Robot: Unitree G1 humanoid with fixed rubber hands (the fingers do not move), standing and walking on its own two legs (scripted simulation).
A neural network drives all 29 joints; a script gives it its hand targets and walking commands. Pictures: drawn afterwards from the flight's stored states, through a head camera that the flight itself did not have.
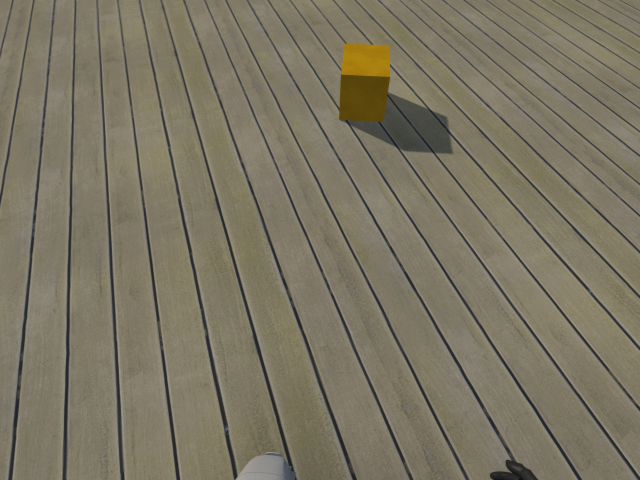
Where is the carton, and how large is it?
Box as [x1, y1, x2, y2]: [339, 44, 389, 121]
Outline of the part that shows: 344,44 341,70 339,119 382,121 389,80 389,46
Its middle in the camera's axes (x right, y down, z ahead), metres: +0.23 -0.78 +1.94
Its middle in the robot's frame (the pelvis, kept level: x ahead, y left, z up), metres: +1.88 -0.02 -0.63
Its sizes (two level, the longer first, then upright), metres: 0.279 0.222 0.243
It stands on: the floor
